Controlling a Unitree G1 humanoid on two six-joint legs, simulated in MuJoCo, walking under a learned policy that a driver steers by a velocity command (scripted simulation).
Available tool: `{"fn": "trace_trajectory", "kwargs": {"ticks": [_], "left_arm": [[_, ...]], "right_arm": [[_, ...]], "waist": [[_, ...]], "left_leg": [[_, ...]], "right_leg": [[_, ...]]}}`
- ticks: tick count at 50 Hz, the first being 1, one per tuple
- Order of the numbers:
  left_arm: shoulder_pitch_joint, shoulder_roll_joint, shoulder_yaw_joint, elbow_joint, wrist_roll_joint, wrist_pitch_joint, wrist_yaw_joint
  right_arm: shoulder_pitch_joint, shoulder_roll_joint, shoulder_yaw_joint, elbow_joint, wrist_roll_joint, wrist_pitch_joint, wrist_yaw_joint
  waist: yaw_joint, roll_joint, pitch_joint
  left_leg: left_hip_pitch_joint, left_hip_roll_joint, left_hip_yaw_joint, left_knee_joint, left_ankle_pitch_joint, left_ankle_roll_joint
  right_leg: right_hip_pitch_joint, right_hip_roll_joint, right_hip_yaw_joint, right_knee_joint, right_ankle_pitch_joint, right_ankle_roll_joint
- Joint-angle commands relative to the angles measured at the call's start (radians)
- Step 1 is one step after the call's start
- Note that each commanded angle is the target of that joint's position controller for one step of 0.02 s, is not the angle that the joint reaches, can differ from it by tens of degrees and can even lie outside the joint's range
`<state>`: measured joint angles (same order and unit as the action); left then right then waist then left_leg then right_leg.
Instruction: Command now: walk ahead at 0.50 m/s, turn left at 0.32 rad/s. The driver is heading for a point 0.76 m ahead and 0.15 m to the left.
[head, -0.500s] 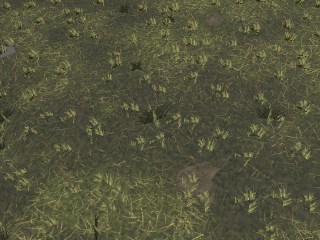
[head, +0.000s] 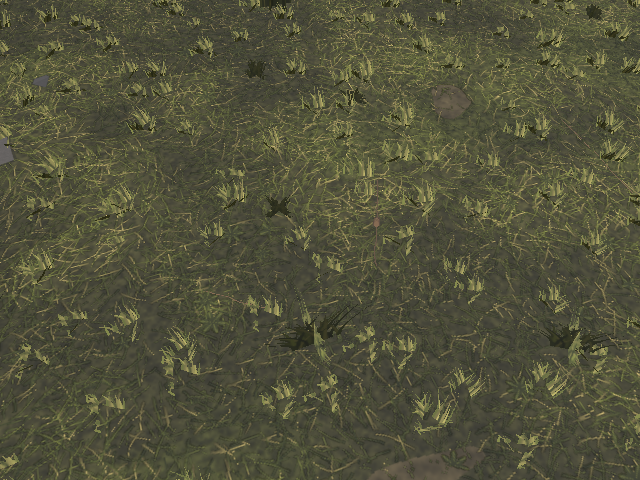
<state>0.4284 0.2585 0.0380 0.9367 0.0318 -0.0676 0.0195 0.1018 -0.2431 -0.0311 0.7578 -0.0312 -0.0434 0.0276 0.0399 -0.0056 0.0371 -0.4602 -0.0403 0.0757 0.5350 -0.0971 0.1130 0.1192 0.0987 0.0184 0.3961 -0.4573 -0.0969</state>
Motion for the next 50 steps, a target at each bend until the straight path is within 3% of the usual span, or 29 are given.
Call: {"fn": "trace_trajectory", "kwargs": {"ticks": [1, 2, 3, 4, 6, 8, 10, 15, 20, 22, 24, 25, 26, 27, 28, 29, 30, 32, 34, 37, 42, 47, 49, 50], "left_arm": [[0.056, 0.069, 0.009, -0.102, -0.031, -0.022, -0.01], [-0.004, 0.131, 0.02, -0.107, 0.005, -0.028, -0.011], [-0.074, 0.133, 0.019, -0.134, 0.001, -0.036, -0.019], [-0.121, 0.126, 0.014, -0.146, 0.0, -0.042, -0.023], [-0.13, 0.104, 0.008, -0.163, 0.011, -0.019, -0.026], [-0.118, 0.082, 0.001, -0.166, 0.02, 0.009, -0.029], [-0.168, 0.073, -0.003, -0.187, 0.019, 0.021, -0.031], [-0.38, 0.063, -0.012, -0.259, 0.009, 0.021, -0.04], [-0.512, 0.071, -0.02, -0.313, -0.003, 0.008, -0.043], [-0.486, 0.091, -0.016, -0.317, -0.005, 0.0, -0.041], [-0.346, 0.128, -0.002, -0.278, -0.008, -0.01, -0.028], [-0.223, 0.158, 0.011, -0.247, -0.002, -0.022, -0.016], [-0.071, 0.231, 0.03, -0.238, 0.019, -0.03, 0.004], [-0.061, 0.308, 0.048, -0.248, 0.032, -0.014, 0.012], [-0.099, 0.251, 0.048, -0.243, 0.013, 0.0, 0.006], [-0.157, 0.155, 0.027, -0.257, 0.005, 0.003, 0.001], [-0.194, 0.107, 0.015, -0.252, 0.003, 0.001, -0.004], [-0.181, 0.09, 0.008, -0.228, 0.001, -0.011, -0.004], [-0.141, 0.094, 0.012, -0.2, -0.008, -0.033, -0.015], [-0.109, 0.104, 0.017, -0.168, -0.013, -0.049, -0.025], [-0.062, 0.111, 0.021, -0.119, -0.018, -0.041, -0.033], [0.031, 0.145, 0.029, -0.056, -0.018, -0.023, -0.03], [0.031, 0.162, 0.031, -0.038, -0.019, -0.012, -0.027], [0.029, 0.155, 0.027, -0.032, -0.025, -0.007, -0.027]], "right_arm": [[0.425, -0.298, -0.093, 0.055, -0.02, -0.01, -0.022], [0.338, -0.235, -0.08, 0.056, 0.029, 0.0, -0.008], [0.253, -0.212, -0.076, 0.036, 0.033, 0.004, -0.005], [0.218, -0.166, -0.065, 0.032, 0.025, 0.003, -0.003], [0.203, -0.128, -0.052, 0.046, 0.025, -0.003, -0.012], [0.224, -0.145, -0.056, 0.055, 0.031, -0.017, -0.014], [0.247, -0.168, -0.064, 0.062, 0.033, -0.02, -0.016], [0.334, -0.173, -0.071, 0.075, 0.036, -0.01, -0.02], [0.397, -0.182, -0.075, 0.074, 0.018, -0.002, -0.032], [0.367, -0.195, -0.079, 0.058, 0.013, -0.002, -0.041], [0.3, -0.216, -0.084, 0.036, 0.012, -0.007, -0.04], [0.285, -0.211, -0.081, 0.034, 0.02, -0.014, -0.031], [0.293, -0.149, -0.063, 0.008, 0.034, -0.024, -0.022], [0.398, -0.067, -0.046, -0.02, 0.059, -0.021, -0.024], [0.407, -0.153, -0.054, 0.003, 0.022, -0.006, -0.033], [0.339, -0.168, -0.059, 0.012, 0.01, 0.003, -0.028], [0.288, -0.151, -0.056, 0.006, 0.008, 0.005, -0.017], [0.265, -0.13, -0.053, 0.001, -0.008, 0.023, 0.003], [0.26, -0.109, -0.047, -0.004, -0.009, 0.034, 0.013], [0.186, -0.093, -0.039, -0.027, -0.011, 0.036, 0.02], [-0.004, -0.065, -0.01, -0.081, -0.008, 0.024, 0.032], [-0.108, -0.076, 0.001, -0.114, -0.006, 0.011, 0.025], [-0.028, -0.089, -0.005, -0.091, -0.012, -0.001, 0.011], [0.111, -0.109, -0.017, -0.041, -0.022, -0.015, 0.001]], "waist": [[-0.141, 0.251, -0.29], [-0.115, 0.132, -0.251], [-0.088, 0.086, -0.118], [-0.078, 0.008, -0.055], [-0.026, 0.006, -0.013], [-0.013, 0.032, -0.026], [-0.018, 0.039, -0.014], [-0.093, 0.062, 0.004], [-0.141, 0.075, -0.004], [-0.112, 0.084, -0.009], [-0.038, 0.088, -0.053], [0.027, 0.039, -0.118], [0.08, -0.069, -0.261], [0.022, -0.274, -0.345], [-0.007, -0.191, -0.285], [-0.011, -0.067, -0.155], [-0.019, -0.027, -0.077], [-0.038, -0.102, -0.034], [-0.048, -0.107, -0.047], [-0.049, -0.096, -0.027], [-0.019, -0.088, 0.015], [0.008, -0.096, 0.031], [-0.04, -0.087, -0.001], [-0.104, -0.044, -0.073]], "left_leg": [[0.75, 0.375, -0.728, -0.141, -0.126, 0.28], [0.708, 0.372, -0.845, -0.237, -0.113, 0.273], [0.576, 0.35, -0.684, -0.245, -0.116, 0.255], [0.469, 0.31, -0.59, -0.27, -0.032, 0.229], [0.332, 0.225, -0.466, -0.305, 0.098, 0.178], [0.291, 0.189, -0.411, -0.322, 0.177, 0.176], [0.258, 0.16, -0.379, -0.345, 0.173, 0.173], [0.307, 0.113, -0.37, -0.331, 0.202, 0.109], [0.422, 0.137, -0.433, -0.244, 0.313, 0.099], [0.424, 0.154, -0.472, -0.202, 0.327, 0.078], [0.361, 0.137, -0.483, -0.097, 0.416, 0.042], [0.311, 0.079, -0.441, 0.064, 0.417, 0.017], [0.208, 0.021, -0.358, 0.32, 0.213, -0.009], [-0.085, -0.13, -0.221, 0.565, -0.45, -0.038], [-0.185, -0.043, -0.197, 0.676, -0.443, -0.029], [-0.188, 0.002, -0.194, 0.691, -0.343, -0.032], [-0.168, 0.03, -0.181, 0.656, -0.278, -0.042], [-0.124, 0.064, -0.165, 0.608, -0.24, -0.058], [-0.108, 0.055, -0.164, 0.594, -0.217, -0.064], [-0.174, 0.056, -0.177, 0.526, -0.143, -0.077], [-0.143, 0.072, -0.097, 0.238, 0.013, -0.095], [-0.036, 0.068, -0.014, 0.062, -0.043, -0.051], [0.094, 0.027, -0.001, -0.013, -0.097, -0.026], [0.283, 0.011, -0.003, -0.083, -0.062, -0.006]], "right_leg": [[-0.612, -0.005, -0.083, 0.928, 0.232, 0.052], [-0.733, -0.021, 0.057, 0.993, 0.014, 0.031], [-0.778, -0.08, 0.071, 0.969, 0.085, 0.029], [-0.765, -0.117, 0.061, 0.909, 0.134, 0.033], [-0.697, -0.159, 0.054, 0.798, 0.149, 0.062], [-0.671, -0.165, 0.031, 0.732, 0.149, 0.093], [-0.694, -0.171, 0.007, 0.651, 0.196, 0.121], [-0.748, -0.162, -0.01, 0.389, 0.415, 0.155], [-0.745, -0.12, -0.002, 0.245, 0.424, 0.142], [-0.657, -0.107, 0.02, 0.172, 0.38, 0.123], [-0.427, -0.068, 0.014, 0.105, 0.303, 0.092], [-0.244, -0.09, 0.031, 0.039, 0.319, 0.064], [-0.019, -0.295, 0.226, 0.008, 0.126, 0.012], [0.183, -0.545, 0.649, -0.085, 0.044, -0.092], [0.097, -0.547, 0.757, -0.103, -0.056, -0.122], [-0.033, -0.494, 0.6, -0.12, -0.042, -0.1], [-0.134, -0.437, 0.447, -0.146, 0.08, -0.078], [-0.225, -0.358, 0.265, -0.18, 0.274, -0.043], [-0.238, -0.341, 0.195, -0.19, 0.427, -0.055], [-0.226, -0.343, 0.126, -0.234, 0.472, -0.079], [-0.237, -0.301, -0.005, -0.26, 0.527, -0.067], [-0.169, -0.343, 0.004, -0.204, 0.633, -0.06], [-0.144, -0.339, 0.007, -0.076, 0.827, -0.049], [-0.183, -0.295, -0.029, 0.094, 0.881, -0.03]]}}
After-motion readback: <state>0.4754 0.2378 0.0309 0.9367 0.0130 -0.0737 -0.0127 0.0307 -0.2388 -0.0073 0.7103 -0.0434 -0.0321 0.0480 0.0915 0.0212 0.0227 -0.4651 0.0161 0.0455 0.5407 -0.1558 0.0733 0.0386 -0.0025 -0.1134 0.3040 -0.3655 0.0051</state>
